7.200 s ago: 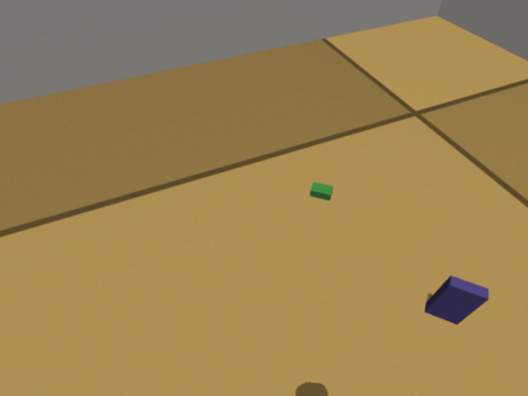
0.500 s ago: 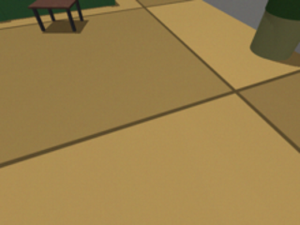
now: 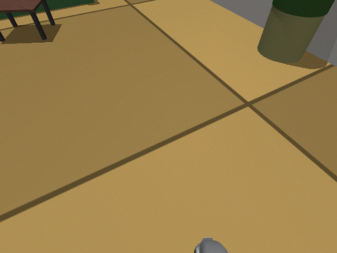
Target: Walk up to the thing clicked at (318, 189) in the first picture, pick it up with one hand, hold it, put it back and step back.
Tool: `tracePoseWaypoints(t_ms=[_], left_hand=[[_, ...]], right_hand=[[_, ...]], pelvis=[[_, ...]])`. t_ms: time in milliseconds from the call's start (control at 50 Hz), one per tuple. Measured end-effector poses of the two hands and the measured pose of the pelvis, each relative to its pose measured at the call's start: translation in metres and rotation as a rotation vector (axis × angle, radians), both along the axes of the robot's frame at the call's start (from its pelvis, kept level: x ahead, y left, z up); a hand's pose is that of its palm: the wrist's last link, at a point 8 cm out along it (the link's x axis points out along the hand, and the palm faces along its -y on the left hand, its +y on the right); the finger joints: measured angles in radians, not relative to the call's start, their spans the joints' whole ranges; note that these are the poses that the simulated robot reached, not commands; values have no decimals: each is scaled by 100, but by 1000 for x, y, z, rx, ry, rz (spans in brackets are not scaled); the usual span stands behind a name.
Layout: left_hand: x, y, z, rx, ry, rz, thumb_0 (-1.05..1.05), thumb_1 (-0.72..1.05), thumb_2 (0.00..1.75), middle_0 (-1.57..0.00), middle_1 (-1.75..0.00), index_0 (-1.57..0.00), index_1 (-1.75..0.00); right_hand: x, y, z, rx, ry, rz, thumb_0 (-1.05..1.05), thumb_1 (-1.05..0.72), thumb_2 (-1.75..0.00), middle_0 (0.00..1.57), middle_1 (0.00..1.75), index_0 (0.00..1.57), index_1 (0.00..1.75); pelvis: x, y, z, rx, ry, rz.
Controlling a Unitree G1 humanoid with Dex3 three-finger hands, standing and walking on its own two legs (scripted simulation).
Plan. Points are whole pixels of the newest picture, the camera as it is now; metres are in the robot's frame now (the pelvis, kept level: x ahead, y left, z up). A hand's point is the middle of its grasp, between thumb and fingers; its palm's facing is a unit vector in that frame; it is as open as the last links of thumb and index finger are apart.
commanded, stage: walk up
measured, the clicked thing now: out of the picture -0.31 -1.21 -0.75
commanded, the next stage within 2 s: none
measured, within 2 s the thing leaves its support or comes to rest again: neither
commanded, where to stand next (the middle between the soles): +0.59 -0.03 m, yaw +2 degrees
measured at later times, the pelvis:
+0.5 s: pelvis +0.23 -0.04 +0.00, yaw +1 degrees
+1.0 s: pelvis +0.46 +0.03 +0.00, yaw -20 degrees
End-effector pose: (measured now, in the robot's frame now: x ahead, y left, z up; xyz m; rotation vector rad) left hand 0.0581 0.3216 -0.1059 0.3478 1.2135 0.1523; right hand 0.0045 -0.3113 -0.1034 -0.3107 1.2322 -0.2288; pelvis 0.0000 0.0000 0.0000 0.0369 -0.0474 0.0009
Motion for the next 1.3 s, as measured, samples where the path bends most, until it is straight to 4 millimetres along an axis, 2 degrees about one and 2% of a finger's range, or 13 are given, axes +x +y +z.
tracePoseWaypoints(t_ms=[140, 200, 320, 460, 540, 620, 700, 760, 860, 960, 1080, 1180, 1300], left_hand=[[130, -45, 3, 20, -131, -55, 1, 91, 90, -20, -30, -20, -30], [165, -62, 14, 12, -211, -48, 0, 91, 90, -20, -30, -20, -30], [193, -75, 31, 18, -203, -16, 0, 90, 90, -20, -30, -20, -30], [212, -63, 24, 26, -133, 9, 0, 90, 90, -21, -30, -20, -31], [223, -49, 9, 16, -85, 47, 0, 90, 90, -20, -30, -20, -31], [235, -34, -9, -8, 62, 16, 0, 90, 90, -20, -30, -20, -30], [278, -16, -20, -8, 158, -33, 1, 90, 90, -20, -30, -20, -30], [337, -11, -12, -9, 123, -98, 1, 90, 90, -20, -30, -20, -30], [447, -3, 2, -19, -13, -196, 1, 90, 90, -20, -30, -20, -30], [542, -5, 6, 20, -58, -293, 0, 91, 90, -20, -30, -20, -30], [646, -30, 0, 73, -79, -423, 0, 91, 90, -20, -30, -20, -30], [693, -45, -13, 82, -137, -449, 0, 91, 90, -20, -30, -20, -30], [720, -48, -12, 53, -46, -497, 0, 90, 90, -20, -30, -20, -30]], right_hand=[[67, -28, -38, 29, 56, -11, 1, -90, -90, 20, 30, 21, 30], [109, -33, -35, 47, 42, 15, 1, -90, -90, 20, 30, 21, 30], [196, -48, -11, 41, -75, 49, 1, -90, -90, 20, 30, 21, 30], [265, -56, -1, 8, -76, 77, 1, -90, -90, 20, 30, 20, 30], [308, -46, -1, -1, -52, 113, 1, -90, -90, 20, 30, 20, 30], [372, -25, 3, -5, -149, 78, 1, -90, -90, 20, 30, 20, 30], [426, 2, 16, -12, -287, 37, 1, -90, -90, 20, 30, 20, 30], [439, 18, 29, -6, -324, -30, 1, -90, -90, 20, 30, 21, 30], [437, 32, 34, -15, -274, -147, 1, -90, -90, 20, 30, 21, 30], [428, 33, 19, -25, -223, -273, 1, -90, -90, 20, 30, 21, 30], [428, 34, -18, 1, -128, -401, 1, -90, -90, 20, 30, 21, 30], [463, 37, -47, 33, -67, -439, 1, -90, -90, 20, 30, 20, 30], [538, 50, -16, 46, -203, -425, 2, -90, -90, 20, 30, 20, 30]], pelvis=[[77, -28, -19, -34, 3, 6], [103, -40, -13, 1, -4, -5], [155, -49, 5, 5, -6, -21], [210, -47, 4, -41, 2, -2], [244, -38, -2, -62, 9, -18], [289, -18, -9, -73, 33, -106], [330, 2, -10, -41, 36, -176], [356, 14, 2, -86, 30, -208], [401, 24, 11, -91, 14, -252], [445, 29, 3, -71, 1, -325], [502, 28, -18, -45, 19, -399], [537, 30, -35, -95, 6, -478], [577, 46, -16, -62, -11, -583]])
